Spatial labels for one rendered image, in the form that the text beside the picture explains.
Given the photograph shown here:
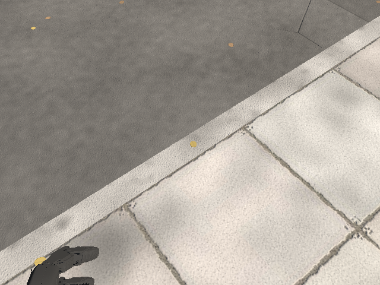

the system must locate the robot left hand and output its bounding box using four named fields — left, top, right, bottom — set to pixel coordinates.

left=27, top=246, right=99, bottom=285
